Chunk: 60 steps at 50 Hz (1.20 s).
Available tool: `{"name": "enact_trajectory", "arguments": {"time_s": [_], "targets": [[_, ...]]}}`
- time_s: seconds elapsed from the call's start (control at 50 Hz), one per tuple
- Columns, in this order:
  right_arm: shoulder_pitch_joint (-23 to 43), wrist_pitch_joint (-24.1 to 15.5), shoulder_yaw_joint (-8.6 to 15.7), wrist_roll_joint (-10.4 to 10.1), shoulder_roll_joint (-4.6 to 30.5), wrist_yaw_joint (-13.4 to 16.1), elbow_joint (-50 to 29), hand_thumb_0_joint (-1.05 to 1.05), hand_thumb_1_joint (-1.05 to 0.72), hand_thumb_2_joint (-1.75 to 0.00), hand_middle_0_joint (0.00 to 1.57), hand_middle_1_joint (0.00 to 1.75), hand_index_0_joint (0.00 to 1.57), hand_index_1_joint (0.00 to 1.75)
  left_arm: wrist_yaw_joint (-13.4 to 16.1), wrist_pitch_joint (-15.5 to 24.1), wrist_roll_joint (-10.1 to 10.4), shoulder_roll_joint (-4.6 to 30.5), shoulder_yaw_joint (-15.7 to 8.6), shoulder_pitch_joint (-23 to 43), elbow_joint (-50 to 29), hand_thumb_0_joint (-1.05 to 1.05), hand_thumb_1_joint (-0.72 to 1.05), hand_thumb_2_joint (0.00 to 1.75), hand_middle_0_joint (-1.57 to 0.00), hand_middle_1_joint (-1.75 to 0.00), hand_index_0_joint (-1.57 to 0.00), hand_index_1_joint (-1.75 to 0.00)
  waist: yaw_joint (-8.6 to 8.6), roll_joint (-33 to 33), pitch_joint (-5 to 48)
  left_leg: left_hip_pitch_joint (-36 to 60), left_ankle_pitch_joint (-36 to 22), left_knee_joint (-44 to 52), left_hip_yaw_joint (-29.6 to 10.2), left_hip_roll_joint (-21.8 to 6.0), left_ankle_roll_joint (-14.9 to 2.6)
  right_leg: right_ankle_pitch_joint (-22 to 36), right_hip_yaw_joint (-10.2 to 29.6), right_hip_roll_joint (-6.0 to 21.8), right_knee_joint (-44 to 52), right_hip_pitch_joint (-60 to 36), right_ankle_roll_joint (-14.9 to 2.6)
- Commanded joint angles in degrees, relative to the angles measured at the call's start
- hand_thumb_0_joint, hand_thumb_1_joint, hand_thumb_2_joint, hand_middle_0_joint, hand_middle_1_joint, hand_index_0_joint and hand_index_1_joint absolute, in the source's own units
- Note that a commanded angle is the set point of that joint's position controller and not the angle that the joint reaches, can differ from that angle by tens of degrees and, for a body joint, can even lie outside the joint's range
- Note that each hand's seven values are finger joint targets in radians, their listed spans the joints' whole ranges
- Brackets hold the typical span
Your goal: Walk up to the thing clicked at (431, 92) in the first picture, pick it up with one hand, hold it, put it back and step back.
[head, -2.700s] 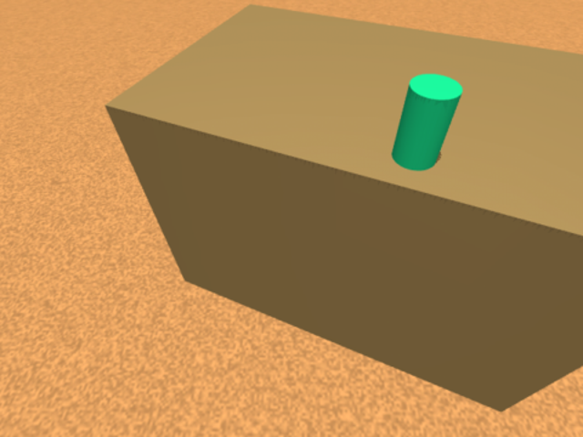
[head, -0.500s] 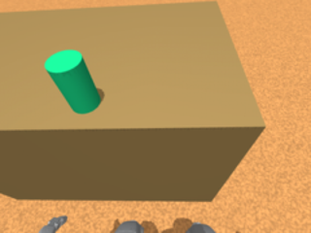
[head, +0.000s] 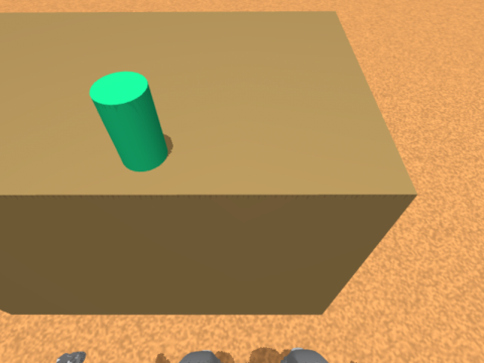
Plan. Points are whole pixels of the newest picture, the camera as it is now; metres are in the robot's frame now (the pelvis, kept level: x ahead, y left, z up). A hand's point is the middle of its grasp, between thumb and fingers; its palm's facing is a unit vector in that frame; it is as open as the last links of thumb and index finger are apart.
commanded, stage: walk up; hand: left
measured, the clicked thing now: (133, 124) +0.46 +0.22 +0.13
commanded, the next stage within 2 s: stand in 1.16 s
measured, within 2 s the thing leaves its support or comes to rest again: neither
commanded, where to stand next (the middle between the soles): +0.06 +0.00 m, yaw +2 degrees
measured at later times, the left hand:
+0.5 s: hand out of the picture +0.11 +0.25 -0.12, palm faces -0.01 -0.95 -0.32, open 7.4 cm
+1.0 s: hand out of the picture +0.09 +0.26 -0.12, palm faces -0.01 -0.94 -0.33, open 7.4 cm
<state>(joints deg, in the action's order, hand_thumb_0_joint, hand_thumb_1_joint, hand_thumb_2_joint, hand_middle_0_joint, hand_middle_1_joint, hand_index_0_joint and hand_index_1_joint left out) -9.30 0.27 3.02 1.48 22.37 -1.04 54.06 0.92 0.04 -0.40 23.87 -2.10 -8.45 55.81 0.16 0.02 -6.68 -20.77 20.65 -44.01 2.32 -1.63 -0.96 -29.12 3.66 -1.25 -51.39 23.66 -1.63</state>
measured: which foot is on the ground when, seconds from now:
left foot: down 0.00-1.00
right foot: down 0.00-1.00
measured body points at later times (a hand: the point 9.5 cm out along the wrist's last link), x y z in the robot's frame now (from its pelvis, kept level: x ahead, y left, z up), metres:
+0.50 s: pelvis +0.01 +0.00 +0.03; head +0.01 +0.00 +0.48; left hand +0.11 +0.30 -0.09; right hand +0.10 -0.30 -0.10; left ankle +0.03 +0.12 -0.71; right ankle +0.02 -0.13 -0.71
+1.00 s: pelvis +0.02 +0.01 +0.04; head +0.03 +0.01 +0.49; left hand +0.10 +0.31 -0.10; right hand +0.10 -0.29 -0.10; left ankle +0.03 +0.12 -0.71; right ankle +0.02 -0.13 -0.71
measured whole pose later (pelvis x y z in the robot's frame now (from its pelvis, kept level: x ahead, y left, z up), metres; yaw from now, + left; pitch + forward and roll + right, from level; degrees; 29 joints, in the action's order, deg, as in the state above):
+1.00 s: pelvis +0.02 +0.01 +0.04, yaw +1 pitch -2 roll +0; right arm -4.8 -0.5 0.6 0.4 19.7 -0.8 66.3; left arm -0.5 0.5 -0.7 19.4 -0.4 -4.1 67.6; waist -0.1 -0.4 -3.0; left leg -7.5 8.8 -18.3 1.6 0.0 -0.6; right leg -9.9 0.8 0.9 -17.5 5.6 1.1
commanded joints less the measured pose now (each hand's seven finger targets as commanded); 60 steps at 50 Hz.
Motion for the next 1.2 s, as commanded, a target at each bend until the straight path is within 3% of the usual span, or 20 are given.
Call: {"name": "enact_trajectory", "arguments": {"time_s": [0.0,0.02,0.04,0.06,0.08,0.1,0.12,0.14,0.18,0.24,0.46,0.86,1.06,1.14,1.18], "targets": [[6.4,-1.4,2.2,-0.5,13.3,1.0,-4.3,0.0,-0.9,-0.9,0.2,0.3,0.2,0.3,0.3,2.2,0.4,7.9,-2.4,-4.8,-0.7,0.0,0.9,0.9,-0.2,-0.3,-0.2,-0.3,3.09,-8.7,7.9,1.1,-10.7,13.4,-12.0,-10.3,-6.92,9.1,-4.1,0.5,17.7,-10.6,-0.59],[4.8,-1.1,1.6,-0.8,12.0,0.9,-3.7,0.0,-0.9,-0.9,0.2,0.3,0.2,0.3,0.4,2.5,-0.1,8.4,-2.7,-4.1,-0.4,0.0,0.9,0.9,-0.2,-0.3,-0.2,-0.3,2.47,-7.9,8.3,-0.7,-11.7,12.0,-11.7,-9.4,-4.95,11.9,-0.9,1.2,21.0,-14.9,-1.15],[3.0,-1.1,0.8,-1.3,10.4,0.9,-3.5,0.0,-0.9,-0.9,0.2,0.3,0.2,0.3,0.6,2.9,-0.8,10.4,-2.8,-2.9,-1.3,0.0,0.9,0.9,-0.2,-0.3,-0.2,-0.3,1.55,-3.9,9.4,-1.9,-12.2,8.4,-10.0,-7.5,-2.86,14.1,7.7,5.9,25.4,-17.4,-2.52],[3.4,-0.7,0.8,-1.6,9.6,0.8,-2.9,0.0,-0.9,-0.9,0.2,0.3,0.2,0.3,0.6,3.1,-0.8,13.8,-3.0,0.9,-1.8,0.0,0.9,0.9,-0.2,-0.3,-0.2,-0.3,-0.09,3.1,7.7,-0.4,-3.3,5.8,-6.4,-1.6,-0.33,11.2,18.4,12.8,28.2,-10.3,-6.57],[2.6,-0.5,1.4,-1.5,10.7,1.2,-1.6,0.0,-0.9,-0.9,0.2,0.3,0.2,0.3,0.3,3.0,-0.8,15.2,-2.7,4.1,-2.5,0.0,0.9,0.9,-0.2,-0.3,-0.2,-0.3,-1.4,4.9,5.5,6.2,4.6,5.1,-5.3,-1.1,-0.17,7.3,20.7,15.9,29.3,-1.0,-9.05],[1.9,-0.7,1.4,-1.5,10.7,1.0,-0.3,0.0,-0.9,-0.9,0.2,0.3,0.2,0.3,0.1,2.9,-0.6,13.2,-1.9,5.7,-2.8,0.0,0.9,0.9,-0.2,-0.3,-0.2,-0.3,-2.55,2.3,4.9,9.9,3.0,9.3,-5.7,-1.4,-0.5,7.0,16.9,14.1,29.3,1.4,-7.51],[1.7,-1.1,1.4,-1.6,11.0,0.8,0.5,0.0,-0.9,-0.9,0.2,0.3,0.2,0.3,0.0,2.9,-0.3,11.9,-1.3,7.1,-2.4,0.0,0.9,0.9,-0.2,-0.3,-0.2,-0.3,-2.86,1.0,5.6,11.3,-1.2,13.4,-7.0,-2.5,-1.2,8.9,11.6,11.2,28.1,-0.1,-4.57],[2.2,-1.4,1.4,-1.6,11.2,0.6,1.1,0.0,-0.9,-0.9,0.2,0.3,0.2,0.3,-0.1,2.8,-0.2,10.8,-1.1,6.5,-1.9,0.0,0.9,0.9,-0.2,-0.3,-0.2,-0.3,-2.04,1.6,6.8,11.9,-3.4,16.6,-8.8,-4.3,-2.27,10.8,7.8,8.6,27.0,-1.9,-2.59],[4.5,-1.8,0.8,-1.5,11.5,0.4,1.3,0.0,-0.9,-0.9,0.2,0.3,0.2,0.3,-0.4,2.6,-0.1,9.8,-0.9,4.1,-0.1,0.0,0.9,0.9,-0.2,-0.3,-0.2,-0.3,-0.28,2.8,7.6,9.5,-2.4,19.5,-10.8,-6.3,-3.46,11.3,4.6,6.1,27.6,-7.1,-1.12],[4.8,-1.9,-0.1,-1.6,10.6,0.4,3.3,0.0,-0.9,-0.9,0.2,0.3,0.2,0.3,-0.4,2.8,0.1,9.9,-0.9,5.9,1.1,0.0,0.9,0.9,-0.2,-0.3,-0.2,-0.3,-0.4,3.1,5.5,8.3,-5.0,21.8,-8.3,-4.6,-1.68,14.1,6.3,7.9,30.4,-9.8,-1.27],[7.2,-2.6,-0.6,-1.5,10.2,0.8,7.7,0.0,-0.9,-0.9,0.2,0.3,0.2,0.3,-0.6,2.4,0.4,8.0,-0.5,7.1,5.4,0.0,0.9,0.9,-0.2,-0.3,-0.2,-0.3,0.28,-0.5,8.9,12.9,-13.9,27.0,-7.6,-6.0,-0.67,23.5,2.8,7.8,34.5,-16.6,0.12],[8.1,-2.2,-0.2,-1.3,9.9,0.9,8.7,0.0,-0.9,-0.9,0.2,0.3,0.2,0.3,-0.6,2.0,0.0,7.8,-0.3,8.6,7.9,0.0,0.9,0.9,-0.2,-0.3,-0.2,-0.3,-0.5,-0.5,8.6,14.1,-14.2,29.2,-7.3,-6.0,-0.44,23.8,1.9,7.9,36.6,-17.6,1.1],[7.4,-2.1,-0.1,-1.3,9.7,1.1,9.0,0.0,-0.9,-0.9,0.2,0.3,0.2,0.3,-0.4,1.8,-0.1,7.7,-0.4,8.1,7.9,0.0,0.9,0.9,-0.2,-0.3,-0.2,-0.3,-0.4,0.3,9.4,15.0,-17.6,29.1,-7.2,-5.8,-0.51,26.4,1.3,8.3,36.2,-19.0,1.3],[7.6,-2.3,-0.3,-0.8,9.6,1.3,8.4,0.0,-0.9,-0.9,0.2,0.3,0.2,0.3,-0.3,1.9,-0.2,7.6,-0.4,5.9,7.9,0.0,0.9,0.9,-0.2,-0.3,-0.2,-0.3,0.0,0.6,9.7,16.7,-22.1,28.3,-7.8,-6.5,-0.61,28.1,1.3,8.8,36.0,-18.4,1.28],[7.3,-2.4,-0.3,-0.9,9.8,1.4,8.5,0.0,-0.9,-0.9,0.2,0.3,0.2,0.3,-0.3,2.0,-0.1,7.5,-0.3,6.1,7.9,0.0,0.9,0.9,-0.2,-0.3,-0.2,-0.3,-0.27,0.6,8.2,15.9,-20.4,28.4,-7.7,-6.3,-0.39,26.3,1.4,8.7,36.7,-17.9,1.34]]}}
